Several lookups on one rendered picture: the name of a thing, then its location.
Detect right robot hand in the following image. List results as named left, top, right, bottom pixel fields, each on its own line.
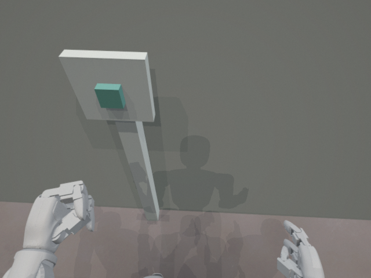
left=277, top=220, right=325, bottom=278

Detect left robot hand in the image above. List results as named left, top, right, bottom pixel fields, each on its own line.
left=23, top=181, right=95, bottom=253

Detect left robot forearm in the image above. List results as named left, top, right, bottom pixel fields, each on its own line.
left=3, top=248, right=57, bottom=278

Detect button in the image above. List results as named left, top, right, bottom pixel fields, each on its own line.
left=94, top=83, right=126, bottom=109

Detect panel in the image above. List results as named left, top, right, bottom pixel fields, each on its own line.
left=59, top=50, right=159, bottom=221

